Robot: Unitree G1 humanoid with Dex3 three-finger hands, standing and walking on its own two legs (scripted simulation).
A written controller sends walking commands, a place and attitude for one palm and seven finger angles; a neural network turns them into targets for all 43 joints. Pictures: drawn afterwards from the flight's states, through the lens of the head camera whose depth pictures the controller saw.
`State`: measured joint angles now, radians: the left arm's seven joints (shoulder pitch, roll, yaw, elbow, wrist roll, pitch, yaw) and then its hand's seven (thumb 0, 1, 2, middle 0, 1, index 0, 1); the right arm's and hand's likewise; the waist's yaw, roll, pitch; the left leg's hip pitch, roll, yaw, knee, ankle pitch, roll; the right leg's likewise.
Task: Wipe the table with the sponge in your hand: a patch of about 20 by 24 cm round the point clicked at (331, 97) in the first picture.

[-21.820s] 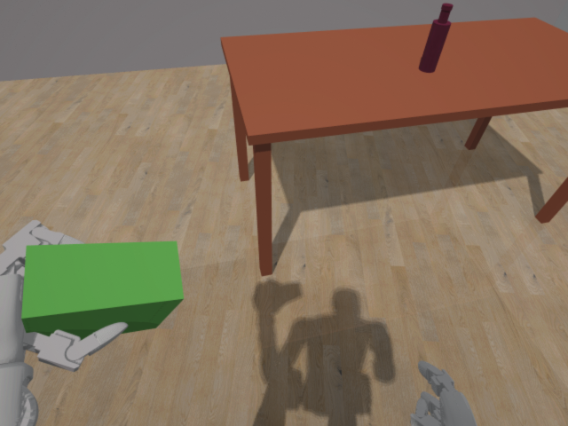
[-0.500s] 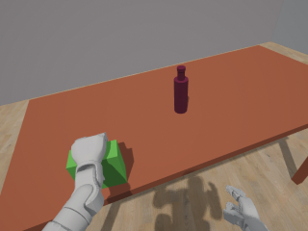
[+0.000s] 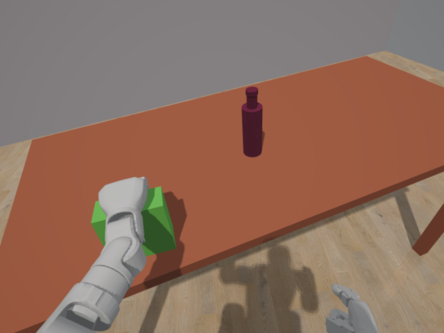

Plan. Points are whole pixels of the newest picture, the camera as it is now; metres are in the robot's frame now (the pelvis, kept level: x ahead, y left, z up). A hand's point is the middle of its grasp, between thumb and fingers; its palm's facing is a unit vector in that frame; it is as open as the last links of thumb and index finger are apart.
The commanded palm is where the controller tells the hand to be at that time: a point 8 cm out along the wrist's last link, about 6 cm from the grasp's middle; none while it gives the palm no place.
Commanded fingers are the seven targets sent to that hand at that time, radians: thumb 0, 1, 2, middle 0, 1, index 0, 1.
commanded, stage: wipe forward along the third lane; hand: left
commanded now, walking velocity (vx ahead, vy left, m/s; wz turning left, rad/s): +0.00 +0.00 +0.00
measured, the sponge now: (140, 232) +0.32 +0.23 +0.00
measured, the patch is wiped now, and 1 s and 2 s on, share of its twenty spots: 0.90 1.00 1.00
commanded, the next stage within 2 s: wipe back along the third lane in 1.18 s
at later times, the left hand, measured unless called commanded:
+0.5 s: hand (135, 196) +0.37 +0.25 +0.06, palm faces -0.07 +0.00 -1.00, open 10.4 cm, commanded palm +0.36 +0.24 +0.09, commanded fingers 0.00 0.10 1.30 -1.20 -1.60 -1.20 -1.60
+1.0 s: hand (134, 178) +0.42 +0.27 +0.06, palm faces -0.10 -0.01 -1.00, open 10.4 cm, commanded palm +0.41 +0.28 +0.09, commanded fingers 0.00 0.10 1.30 -1.20 -1.60 -1.20 -1.60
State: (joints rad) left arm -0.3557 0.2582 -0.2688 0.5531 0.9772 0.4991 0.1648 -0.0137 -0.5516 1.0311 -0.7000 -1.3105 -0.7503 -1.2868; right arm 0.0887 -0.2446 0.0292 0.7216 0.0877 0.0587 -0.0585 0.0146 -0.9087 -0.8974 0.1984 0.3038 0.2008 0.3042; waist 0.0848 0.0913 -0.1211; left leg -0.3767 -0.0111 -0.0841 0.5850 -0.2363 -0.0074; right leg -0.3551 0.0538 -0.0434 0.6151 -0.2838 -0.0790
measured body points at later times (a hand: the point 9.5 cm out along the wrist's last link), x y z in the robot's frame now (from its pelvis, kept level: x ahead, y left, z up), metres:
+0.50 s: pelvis -0.02 -0.02 -0.01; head -0.02 -0.06 +0.44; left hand +0.37 +0.24 +0.11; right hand +0.11 -0.28 -0.14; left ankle +0.05 +0.14 -0.72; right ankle +0.03 -0.07 -0.73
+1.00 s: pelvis +0.00 +0.00 -0.01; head +0.02 -0.03 +0.44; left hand +0.42 +0.27 +0.11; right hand +0.08 -0.27 -0.14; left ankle +0.05 +0.14 -0.72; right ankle +0.03 -0.07 -0.73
